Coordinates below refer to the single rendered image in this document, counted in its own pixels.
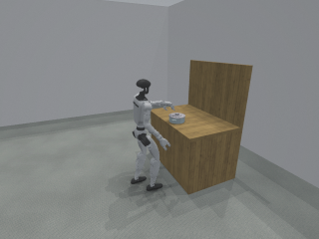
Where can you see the robot right upper arm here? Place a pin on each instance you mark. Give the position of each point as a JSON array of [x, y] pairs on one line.
[[147, 107]]

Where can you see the right robot forearm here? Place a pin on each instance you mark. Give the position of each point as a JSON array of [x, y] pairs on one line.
[[154, 132]]

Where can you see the lid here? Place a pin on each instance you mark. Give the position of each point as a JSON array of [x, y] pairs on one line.
[[174, 116]]

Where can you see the table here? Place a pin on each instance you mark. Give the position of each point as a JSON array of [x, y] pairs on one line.
[[204, 149]]

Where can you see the robot right thigh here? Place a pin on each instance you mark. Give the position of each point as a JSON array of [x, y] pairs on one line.
[[152, 147]]

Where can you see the humanoid robot head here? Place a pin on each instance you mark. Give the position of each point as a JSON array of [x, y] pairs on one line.
[[143, 83]]

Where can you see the left robot hand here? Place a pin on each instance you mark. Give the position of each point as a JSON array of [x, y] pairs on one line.
[[168, 104]]

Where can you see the left robot forearm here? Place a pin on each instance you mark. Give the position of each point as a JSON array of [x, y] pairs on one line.
[[157, 103]]

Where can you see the right robot hand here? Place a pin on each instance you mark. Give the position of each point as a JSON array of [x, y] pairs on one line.
[[163, 143]]

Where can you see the pot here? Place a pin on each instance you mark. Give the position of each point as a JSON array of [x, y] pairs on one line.
[[176, 121]]

